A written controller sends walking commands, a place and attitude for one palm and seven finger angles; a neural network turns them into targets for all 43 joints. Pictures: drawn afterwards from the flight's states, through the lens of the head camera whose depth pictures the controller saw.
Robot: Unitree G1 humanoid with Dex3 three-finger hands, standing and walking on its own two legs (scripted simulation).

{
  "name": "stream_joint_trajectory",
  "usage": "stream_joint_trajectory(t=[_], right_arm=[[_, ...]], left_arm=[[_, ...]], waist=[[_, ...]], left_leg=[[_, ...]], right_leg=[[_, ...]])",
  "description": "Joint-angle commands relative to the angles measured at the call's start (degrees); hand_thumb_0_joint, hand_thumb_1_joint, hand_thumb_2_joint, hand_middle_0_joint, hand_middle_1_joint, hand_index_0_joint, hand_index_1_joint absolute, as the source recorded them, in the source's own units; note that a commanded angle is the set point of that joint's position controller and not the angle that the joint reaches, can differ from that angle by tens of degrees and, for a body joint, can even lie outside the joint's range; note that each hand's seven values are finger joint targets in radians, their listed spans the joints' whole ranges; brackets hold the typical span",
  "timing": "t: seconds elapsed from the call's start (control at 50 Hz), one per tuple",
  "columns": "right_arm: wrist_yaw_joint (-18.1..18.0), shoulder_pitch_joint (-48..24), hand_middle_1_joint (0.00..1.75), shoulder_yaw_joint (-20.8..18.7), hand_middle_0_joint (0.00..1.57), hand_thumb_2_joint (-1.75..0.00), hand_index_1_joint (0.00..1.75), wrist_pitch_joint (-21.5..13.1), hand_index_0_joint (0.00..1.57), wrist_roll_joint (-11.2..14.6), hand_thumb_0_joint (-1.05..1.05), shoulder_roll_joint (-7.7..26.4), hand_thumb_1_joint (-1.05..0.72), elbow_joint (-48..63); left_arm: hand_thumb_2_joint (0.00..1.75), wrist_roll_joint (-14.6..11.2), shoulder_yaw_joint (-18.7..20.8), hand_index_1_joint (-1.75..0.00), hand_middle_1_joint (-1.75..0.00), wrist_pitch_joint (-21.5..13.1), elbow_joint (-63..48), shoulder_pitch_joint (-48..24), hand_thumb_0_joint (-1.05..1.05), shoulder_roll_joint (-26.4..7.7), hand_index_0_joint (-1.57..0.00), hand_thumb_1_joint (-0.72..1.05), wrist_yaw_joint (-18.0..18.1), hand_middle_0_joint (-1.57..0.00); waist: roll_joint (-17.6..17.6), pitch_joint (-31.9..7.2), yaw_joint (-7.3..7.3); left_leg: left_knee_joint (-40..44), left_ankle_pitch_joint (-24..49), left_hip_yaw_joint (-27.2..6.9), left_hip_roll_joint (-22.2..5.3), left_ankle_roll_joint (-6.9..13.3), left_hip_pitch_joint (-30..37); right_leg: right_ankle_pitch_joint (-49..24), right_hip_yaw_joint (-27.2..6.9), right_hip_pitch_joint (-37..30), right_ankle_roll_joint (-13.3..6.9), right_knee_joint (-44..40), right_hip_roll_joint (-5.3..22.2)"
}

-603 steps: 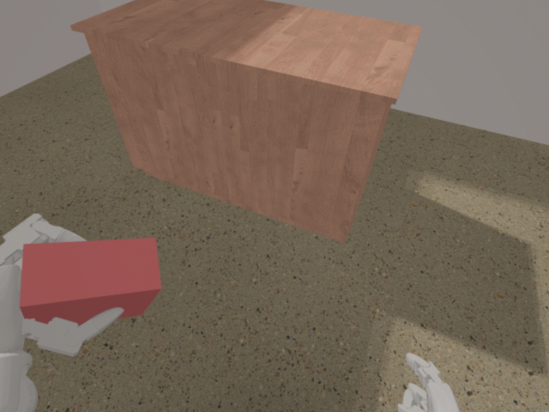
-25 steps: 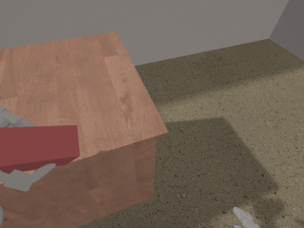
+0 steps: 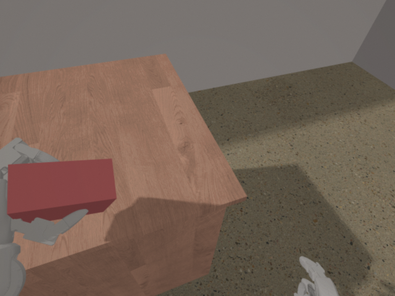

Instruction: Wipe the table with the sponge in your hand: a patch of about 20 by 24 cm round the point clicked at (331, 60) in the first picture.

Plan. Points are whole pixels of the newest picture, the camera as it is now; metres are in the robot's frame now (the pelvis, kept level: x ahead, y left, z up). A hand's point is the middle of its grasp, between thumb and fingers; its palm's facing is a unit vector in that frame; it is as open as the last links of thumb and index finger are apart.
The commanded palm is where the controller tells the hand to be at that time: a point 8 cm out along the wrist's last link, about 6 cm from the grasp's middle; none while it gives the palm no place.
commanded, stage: come to a stop and stand still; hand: left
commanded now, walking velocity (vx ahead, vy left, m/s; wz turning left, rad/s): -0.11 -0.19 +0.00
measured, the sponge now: (79, 191) +0.23 +0.21 +0.16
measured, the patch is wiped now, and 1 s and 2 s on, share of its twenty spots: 0.00 0.00 0.00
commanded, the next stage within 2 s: look again from close up in 1.20 s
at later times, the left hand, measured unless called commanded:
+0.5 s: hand (30, 165) +0.25 +0.28 +0.19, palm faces +0.46 -0.80 -0.40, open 9.9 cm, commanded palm +0.17 +0.27 +0.19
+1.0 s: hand (23, 171) +0.24 +0.29 +0.17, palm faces +0.36 -0.87 -0.33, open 9.9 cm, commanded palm +0.18 +0.33 +0.19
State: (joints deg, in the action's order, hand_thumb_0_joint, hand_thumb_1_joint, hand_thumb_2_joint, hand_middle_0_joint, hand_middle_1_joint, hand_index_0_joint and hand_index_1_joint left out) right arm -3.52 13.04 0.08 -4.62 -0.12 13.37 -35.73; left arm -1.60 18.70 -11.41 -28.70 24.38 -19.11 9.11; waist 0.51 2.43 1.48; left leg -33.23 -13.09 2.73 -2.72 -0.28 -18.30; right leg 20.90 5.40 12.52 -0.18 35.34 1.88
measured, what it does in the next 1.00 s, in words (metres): shifts its weight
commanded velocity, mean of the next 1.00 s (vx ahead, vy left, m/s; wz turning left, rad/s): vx -0.02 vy -0.03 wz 0.00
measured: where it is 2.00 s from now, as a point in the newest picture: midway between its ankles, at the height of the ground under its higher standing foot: outside the picture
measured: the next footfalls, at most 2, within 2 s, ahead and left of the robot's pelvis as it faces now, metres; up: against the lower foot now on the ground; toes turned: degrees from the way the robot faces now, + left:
none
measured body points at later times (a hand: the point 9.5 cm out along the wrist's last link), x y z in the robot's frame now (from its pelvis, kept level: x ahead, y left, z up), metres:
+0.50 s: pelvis +0.00 +0.00 +0.01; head +0.03 +0.01 +0.46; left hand +0.22 +0.32 +0.21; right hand +0.17 -0.24 -0.07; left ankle +0.05 +0.13 -0.73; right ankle +0.00 -0.10 -0.73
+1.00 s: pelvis +0.02 +0.05 +0.01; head +0.04 +0.08 +0.46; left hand +0.22 +0.34 +0.19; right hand +0.20 -0.15 -0.05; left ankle +0.05 +0.13 -0.73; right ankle +0.00 -0.10 -0.73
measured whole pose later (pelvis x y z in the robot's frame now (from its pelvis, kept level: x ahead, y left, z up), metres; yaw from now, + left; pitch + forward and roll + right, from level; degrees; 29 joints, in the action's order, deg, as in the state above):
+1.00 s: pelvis +0.02 +0.05 +0.01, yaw -1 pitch -1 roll -2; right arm -0.8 10.3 2.6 -8.0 0.2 8.9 -33.8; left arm -1.4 19.2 -11.3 -27.5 22.2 -20.1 6.0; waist 2.5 3.3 1.8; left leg -27.1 -11.8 4.2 0.6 3.5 -14.7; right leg 13.7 0.7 8.4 2.4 23.0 1.6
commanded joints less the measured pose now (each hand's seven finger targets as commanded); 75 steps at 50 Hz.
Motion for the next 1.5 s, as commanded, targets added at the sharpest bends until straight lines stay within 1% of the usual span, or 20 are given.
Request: stream_joint_trajectory(t=[0.0, 0.02, 0.04, 0.12, 0.2, 0.24, 0.32, 0.34, 0.36, 0.38, 0.42, 0.44, 0.5, 0.6, 0.66, 0.72, 0.78, 0.9, 1.02, 1.48], right_arm=[[-0.75, -5.80, 0.30, -2.24, 0.20, -0.90, 0.30, -3.72, 0.20, -0.02, 0.00, 4.18, -0.90, 9.63], [-0.74, -6.68, 0.30, -2.14, 0.20, -0.90, 0.30, -4.08, 0.20, -0.74, 0.00, 3.91, -0.90, 9.41], [-0.37, -6.39, 0.30, -2.17, 0.20, -0.90, 0.30, -4.54, 0.20, -0.91, 0.00, 3.63, -0.90, 9.19], [0.91, -5.00, 0.30, -2.11, 0.20, -0.90, 0.30, -4.83, 0.20, -0.40, 0.00, 4.51, -0.90, 9.68], [0.55, -5.59, 0.30, -1.36, 0.20, -0.90, 0.30, -4.00, 0.20, 0.08, 0.00, 4.29, -0.90, 10.26], [0.08, -5.66, 0.30, -1.54, 0.20, -0.90, 0.30, -3.68, 0.20, 0.51, 0.00, 4.20, -0.90, 10.16], [-1.00, -7.43, 0.30, -0.72, 0.20, -0.90, 0.30, -2.79, 0.20, 0.39, 0.00, 3.72, -0.90, 9.45], [-1.06, 0.85, 0.30, -4.25, 0.20, -0.90, 0.30, -5.94, 0.20, -1.74, 0.00, 5.99, -0.90, 8.33], [-0.67, -3.63, 0.30, -2.02, 0.20, -0.90, 0.30, -5.58, 0.20, -0.31, 0.00, 0.96, -0.90, 6.05], [-0.26, -4.40, 0.30, -3.97, 0.20, -0.90, 0.30, -6.36, 0.20, 1.02, 0.00, 5.08, -0.90, 10.31], [1.53, -5.32, 0.30, -3.27, 0.20, -0.90, 0.30, -6.43, 0.20, 1.87, 0.00, 4.51, -0.90, 10.59], [2.43, -5.64, 0.30, -3.82, 0.20, -0.90, 0.30, -6.65, 0.20, 1.51, 0.00, 5.84, -0.90, 11.55], [2.92, -6.60, 0.30, -3.72, 0.20, -0.90, 0.30, -6.87, 0.20, 1.08, 0.00, 5.35, -0.90, 12.40], [0.86, -7.07, 0.30, -3.13, 0.20, -0.90, 0.30, -5.90, 0.20, 0.46, 0.00, 5.42, -0.90, 12.44], [0.26, -6.92, 0.30, -2.80, 0.20, -0.90, 0.30, -5.74, 0.20, 0.54, 0.00, 5.66, -0.90, 12.21], [0.44, -6.80, 0.30, -2.42, 0.20, -0.90, 0.30, -6.78, 0.20, 0.71, 0.00, 5.21, -0.90, 11.66], [1.23, -5.71, 0.30, -2.59, 0.20, -0.90, 0.30, -7.55, 0.20, 0.55, 0.00, 5.54, -0.90, 11.17], [1.91, -5.98, 0.30, -2.20, 0.20, -0.90, 0.30, -6.91, 0.20, 0.30, 0.00, 5.38, -0.90, 10.59], [1.41, -7.43, 0.30, -1.67, 0.20, -0.90, 0.30, -5.78, 0.20, 0.45, 0.00, 4.54, -0.90, 10.98], [0.48, -7.00, 0.30, -2.58, 0.20, -0.90, 0.30, -5.04, 0.20, 0.93, 0.00, 5.27, -0.90, 11.31]], left_arm=[[1.30, -1.01, 7.92, -1.60, -1.60, -3.20, -14.92, -6.01, 0.00, -12.60, -1.20, 0.10, 0.67, -1.20], [1.30, -1.13, 8.62, -1.60, -1.60, -3.53, -16.60, -6.69, 0.00, -13.54, -1.20, 0.10, 0.43, -1.20], [1.30, -0.94, 8.85, -1.60, -1.60, -3.62, -17.26, -5.30, 0.00, -13.63, -1.20, 0.10, 0.47, -1.20], [1.30, -1.58, 7.41, -1.60, -1.60, -1.90, -14.75, 2.23, 0.00, -10.43, -1.20, 0.10, 0.20, -1.20], [1.30, -1.44, 8.44, -1.60, -1.60, -0.27, -12.14, 0.51, 0.00, -12.06, -1.20, 0.10, 0.18, -1.20], [1.30, -2.10, 7.36, -1.60, -1.60, 0.89, -9.98, 1.42, 0.00, -10.81, -1.20, 0.10, 0.17, -1.20], [1.30, -2.35, 6.98, -1.60, -1.60, 1.54, -11.25, -2.56, 0.00, -12.20, -1.20, 0.10, 0.65, -1.20], [1.30, 5.91, 38.02, -1.60, -1.60, -3.73, -17.01, -57.56, 0.00, -53.96, -1.20, 0.10, -1.01, -1.20], [1.30, 1.70, 15.86, -1.60, -1.60, -1.76, 11.88, -28.38, 0.00, -22.02, -1.20, 0.10, -4.20, -1.20], [1.30, -0.17, 10.16, -1.60, -1.60, -1.56, 14.83, -15.34, 0.00, -13.77, -1.20, 0.10, -5.11, -1.20], [1.30, -1.99, 1.99, -1.60, -1.60, -3.62, -0.75, -12.22, 0.00, -6.84, -1.20, 0.10, -4.95, -1.20], [1.30, -1.52, 3.72, -1.60, -1.60, -3.76, -6.39, -11.08, 0.00, -9.61, -1.20, 0.10, -4.20, -1.20], [1.30, -1.30, 5.99, -1.60, -1.60, -4.16, -11.94, -3.70, 0.00, -12.13, -1.20, 0.10, -2.83, -1.20], [1.30, -2.26, 11.73, -1.60, -1.60, -4.77, -11.74, -2.50, 0.00, -15.41, -1.20, 0.10, -1.61, -1.20], [1.30, -1.85, 11.21, -1.60, -1.60, -5.23, -11.32, -5.34, 0.00, -14.62, -1.20, 0.10, -1.47, -1.20], [1.30, -1.26, 9.31, -1.60, -1.60, -5.30, -10.88, -6.56, 0.00, -12.71, -1.20, 0.10, -1.80, -1.20], [1.30, -0.62, 6.50, -1.60, -1.60, -4.66, -11.07, -5.99, 0.00, -10.62, -1.20, 0.10, -2.14, -1.20], [1.30, -0.04, 6.08, -1.60, -1.60, -3.47, -11.95, -7.01, 0.00, -10.69, -1.20, 0.10, -2.03, -1.20], [1.30, -0.50, 8.51, -1.60, -1.60, -3.10, -12.17, -6.20, 0.00, -12.17, -1.20, 0.10, -1.84, -1.20], [1.30, -0.47, 6.85, -1.60, -1.60, -3.01, -11.28, -4.68, 0.00, -10.95, -1.20, 0.10, -1.07, -1.20]], waist=[[-15.32, -9.94, -1.23], [-17.99, -9.77, -1.15], [-14.80, -10.59, -0.90], [-11.56, -12.53, -1.01], [-8.08, -11.39, -1.10], [0.61, -10.37, -1.23], [0.56, -9.76, -1.38], [13.41, 7.55, 0.47], [13.92, -4.92, 0.34], [4.58, -3.71, 2.27], [-7.46, -12.67, 1.03], [-5.29, -12.80, 1.86], [2.80, -11.49, 1.64], [-0.50, -5.58, -0.19], [-7.15, -4.59, -0.38], [-9.00, -6.31, -0.16], [-5.21, -8.77, -0.16], [-5.37, -9.87, -0.21], [-5.65, -9.73, -0.13], [-4.35, -7.34, -0.17]], left_leg=[[15.38, 23.37, -19.33, -12.22, 5.13, 12.14], [17.42, 24.25, -21.25, -13.72, 5.52, 12.66], [17.18, 22.73, -19.98, -14.79, 5.87, 13.87], [11.99, 27.55, -10.04, -12.14, 4.00, 13.36], [10.31, 11.52, -4.97, -7.24, 0.63, 3.33], [6.89, 3.35, -2.39, -3.19, -0.49, 3.88], [4.99, 5.52, -2.53, -1.31, -0.33, 7.64], [-0.97, 5.34, 2.69, -0.29, 0.14, -0.21], [1.75, 7.41, -1.00, 4.51, 1.59, 4.47], [3.43, 8.99, 0.70, 0.98, 0.91, 7.76], [7.41, 13.85, -0.97, -0.51, 2.35, 10.40], [6.26, 15.30, -1.24, -1.01, 2.45, 11.95], [6.07, 8.31, -2.29, 0.09, 2.08, 8.82], [9.24, -1.23, -4.67, -0.16, 1.68, 7.43], [15.32, -4.87, -7.86, -2.93, 2.55, 4.15], [16.35, -4.20, -7.92, -4.11, 3.19, 3.60], [13.72, 2.80, -6.52, -3.62, 2.82, 6.99], [12.47, 11.73, -5.65, -3.14, 1.67, 9.61], [13.39, 10.88, -5.68, -2.98, 0.98, 9.47], [14.58, 1.03, -6.12, -2.32, 1.71, 6.46]], right_leg=[[3.17, -3.40, 6.58, 1.12, 5.21, -2.57], [7.98, -4.61, 7.68, 0.95, 9.15, -2.02], [7.79, -5.92, 7.96, 0.52, 9.65, -1.58], [-0.80, -3.62, 2.02, 0.44, -5.51, -2.25], [-17.12, -5.46, -7.35, 0.33, -13.81, -0.84], [-17.34, -10.78, -3.24, -1.45, -15.86, 2.27], [-17.32, -11.91, 1.20, -2.18, -17.60, 4.73], [-28.40, -13.81, 12.68, 4.65, -26.12, 3.57], [-29.08, -15.07, 5.38, -1.84, -18.10, 6.47], [-35.14, -17.89, 3.68, 0.43, -17.08, 6.29], [-27.64, -11.48, -5.69, 1.90, -10.84, 4.34], [-25.32, -12.54, -3.41, 3.13, -12.40, 3.00], [-15.06, -12.30, -2.76, 1.56, -15.74, 3.48], [0.29, -11.69, 3.55, -1.65, -19.17, 2.53], [-3.36, -7.82, -0.57, -1.01, -14.41, -0.48], [-8.34, -6.32, -4.55, -0.63, -12.01, -0.72], [-13.13, -6.41, -4.98, -0.38, -13.14, -0.46], [-16.53, -5.72, -5.02, -0.20, -12.93, -0.84], [-16.10, -5.40, -5.73, -0.28, -13.26, -0.86], [-13.65, -6.39, -6.92, -0.50, -16.21, 0.61]])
